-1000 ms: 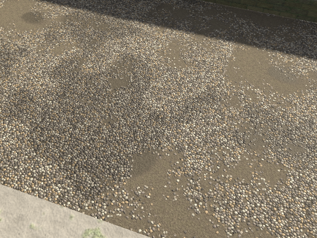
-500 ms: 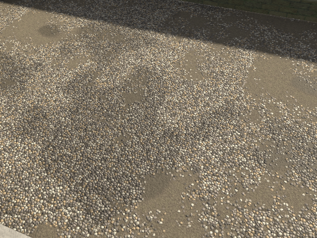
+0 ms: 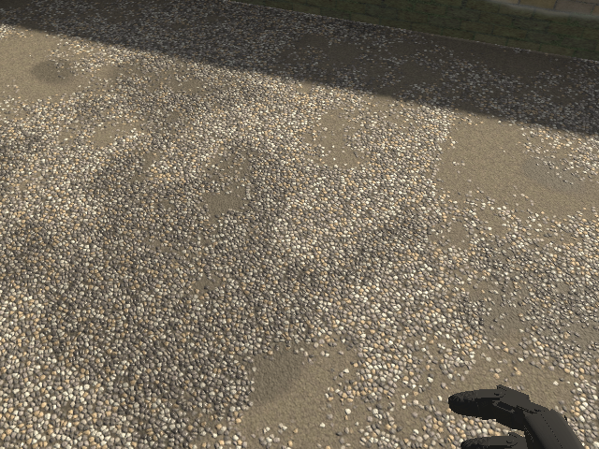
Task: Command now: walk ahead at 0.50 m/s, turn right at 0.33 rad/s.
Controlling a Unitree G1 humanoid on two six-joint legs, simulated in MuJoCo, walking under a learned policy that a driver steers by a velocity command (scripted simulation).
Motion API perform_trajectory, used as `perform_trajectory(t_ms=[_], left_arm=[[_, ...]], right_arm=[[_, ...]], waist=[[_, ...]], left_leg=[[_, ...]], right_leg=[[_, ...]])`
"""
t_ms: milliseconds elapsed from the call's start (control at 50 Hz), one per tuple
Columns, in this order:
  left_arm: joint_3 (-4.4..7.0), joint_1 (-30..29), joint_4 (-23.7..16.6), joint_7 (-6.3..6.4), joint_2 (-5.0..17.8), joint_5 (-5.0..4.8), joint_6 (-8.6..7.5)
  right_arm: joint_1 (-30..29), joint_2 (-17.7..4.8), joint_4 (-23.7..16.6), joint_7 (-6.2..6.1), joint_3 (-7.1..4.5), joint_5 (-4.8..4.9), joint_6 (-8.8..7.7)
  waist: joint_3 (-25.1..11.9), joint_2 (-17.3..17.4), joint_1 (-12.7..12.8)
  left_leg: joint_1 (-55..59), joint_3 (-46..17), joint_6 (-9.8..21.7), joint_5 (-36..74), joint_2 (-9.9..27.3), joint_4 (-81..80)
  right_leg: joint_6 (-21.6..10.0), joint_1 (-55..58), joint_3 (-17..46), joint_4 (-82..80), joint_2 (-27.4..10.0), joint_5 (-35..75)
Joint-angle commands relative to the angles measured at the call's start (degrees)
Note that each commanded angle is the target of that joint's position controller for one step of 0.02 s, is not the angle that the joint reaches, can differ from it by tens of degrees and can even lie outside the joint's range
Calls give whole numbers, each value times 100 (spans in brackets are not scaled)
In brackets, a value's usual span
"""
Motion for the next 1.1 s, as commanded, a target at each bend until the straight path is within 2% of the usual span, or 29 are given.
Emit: perform_trajectory(t_ms=[20,120,160,180,260,300,320,360,460,560,580,620,660,680,700,720,740,760,800,860,880,920,940,960,1000,1020,1040,1060,1100], left_arm=[[153,-320,-686,20,557,-16,-29],[232,-534,-905,15,688,-86,-3],[233,-615,-983,-3,660,-69,100],[248,-613,-1063,-16,688,-138,113],[306,-750,-1109,5,824,-166,131],[325,-854,-1173,14,851,-180,155],[331,-933,-1175,18,859,-130,183],[345,-1024,-1243,8,855,-163,218],[380,-920,-1222,40,807,-226,231],[424,-772,-1184,70,721,-273,221],[491,-444,-1003,127,721,-330,211],[518,-329,-989,155,612,-405,210],[521,-267,-997,106,464,-463,207],[538,-441,-976,100,449,-448,197],[571,-451,-1010,131,467,-521,170],[490,-307,-1016,98,308,-399,120],[516,-345,-956,112,368,-349,118],[542,-66,-957,111,459,-358,101],[612,196,-888,91,729,-320,98],[588,-188,-976,103,799,-220,134],[561,-307,-1014,132,726,-226,157],[528,166,-957,170,507,-289,188],[554,299,-869,204,478,-330,238],[545,233,-881,235,408,-335,276],[546,215,-888,200,264,-292,318],[574,335,-827,154,273,-303,297],[618,358,-762,93,372,-366,243],[674,501,-654,87,476,-429,229],[706,563,-575,110,578,-389,242]], right_arm=[[-292,-823,-571,-19,-302,-8,-120],[-375,-845,-676,-65,-373,-59,-151],[-354,-786,-691,-29,-350,-147,-182],[-328,-854,-683,-35,-360,-114,-187],[-212,-835,-710,-77,-383,-159,-217],[-189,-833,-720,-101,-386,-169,-228],[-240,-763,-724,-99,-383,-192,-254],[-253,-780,-710,-94,-397,-181,-293],[-59,-842,-606,-111,-456,-173,-320],[70,-856,-522,-182,-526,-159,-247],[254,-958,-421,-274,-599,-26,-184],[85,-981,-406,-375,-625,15,-91],[-8,-1000,-332,-429,-629,11,-89],[198,-890,-246,-463,-636,1,-99],[223,-1014,-125,-493,-660,6,-101],[-17,-918,-186,-480,-618,73,-87],[247,-857,-134,-489,-621,75,-95],[122,-995,-157,-463,-612,124,-60],[47,-883,-244,-439,-580,76,-12],[319,-737,-255,-365,-531,-27,-31],[496,-757,-177,-339,-537,-51,-42],[416,-956,-3,-354,-605,-92,14],[556,-839,151,-356,-620,-145,38],[677,-865,256,-357,-631,-131,60],[617,-968,457,-420,-674,30,76],[596,-1016,537,-454,-703,137,87],[496,-1115,559,-475,-723,225,106],[467,-1116,581,-474,-721,231,133],[465,-984,575,-442,-681,180,185]], waist=[[-938,306,-122],[-929,140,-125],[-889,128,-130],[-807,228,-71],[-937,-87,-186],[-843,-203,-205],[-883,-332,-220],[-696,-355,-205],[-730,-208,-172],[-773,-63,-147],[-992,-130,-69],[-602,162,41],[-355,717,102],[-356,675,-161],[-496,525,-81],[-133,470,6],[-155,105,-227],[-185,-32,0],[-396,-536,59],[-610,-741,-246],[-739,-662,-325],[-868,147,15],[-1000,326,-38],[-919,507,-100],[-485,724,-37],[-363,484,20],[-162,192,106],[-65,-157,143],[-23,-673,143]], left_leg=[[1330,-593,388,2551,720,-276],[1334,-234,262,2246,748,-67],[1228,-74,205,1854,731,-93],[1154,-54,170,2252,731,28],[1211,277,-40,1566,698,214],[1146,387,-124,1160,644,255],[1222,466,-129,515,628,196],[1168,514,-130,210,594,165],[1426,615,-21,308,724,102],[1685,786,91,208,857,101],[1612,804,138,-640,1015,-112],[1314,801,207,-1231,1234,-386],[1341,520,356,-1291,1667,-675],[1184,507,403,-1236,1705,-633],[1424,776,404,-1499,1726,-595],[1119,986,324,-1139,1685,-485],[952,1157,241,-1247,1454,-264],[1063,1412,146,-1046,1207,58],[1333,1630,-40,-1390,710,634],[1553,1270,-95,-1202,440,785],[1661,1120,-17,-774,540,658],[2042,1038,275,858,1039,388],[2159,1009,440,1161,1419,199],[2011,891,576,1184,1718,-33],[1360,610,794,586,2198,-501],[1160,649,778,93,2165,-535],[1046,803,659,-208,2018,-523],[867,1151,491,-805,1651,-398],[806,1593,213,-1556,971,124]], right_leg=[[-236,-649,209,-231,96,783],[-263,-906,440,-148,146,1155],[-321,-930,592,-162,172,1206],[-326,-937,576,-142,192,1619],[-507,-1049,907,-208,155,2133],[-605,-1157,1121,-338,130,2119],[-653,-1251,1331,-433,85,1598],[-682,-1419,1496,-561,95,1317],[-625,-1635,1512,-372,287,1286],[-553,-1918,1380,-56,478,1482],[-536,-1707,1263,161,494,829],[-502,-1890,931,495,619,789],[-320,-2150,630,796,547,464],[-349,-1921,521,809,463,408],[-460,-2021,448,757,363,817],[-465,-2008,332,705,299,1276],[-578,-1697,360,638,321,1628],[-626,-1740,388,399,313,2512],[-885,-1754,933,23,399,3530],[-1091,-1819,1618,-228,290,3272],[-1055,-1864,1609,-87,292,2997],[-678,-2070,1056,579,506,2859],[-604,-2101,796,968,566,2050],[-549,-2154,572,1148,526,1307],[-482,-1941,231,1245,316,50],[-525,-1773,156,1097,203,99],[-636,-1706,140,750,130,814],[-742,-1542,272,483,191,1529],[-975,-1384,717,72,188,2737]])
